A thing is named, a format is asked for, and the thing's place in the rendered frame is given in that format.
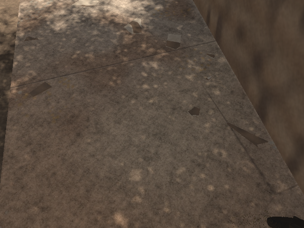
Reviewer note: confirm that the right robot hand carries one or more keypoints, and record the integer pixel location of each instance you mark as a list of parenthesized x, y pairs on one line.
[(285, 222)]

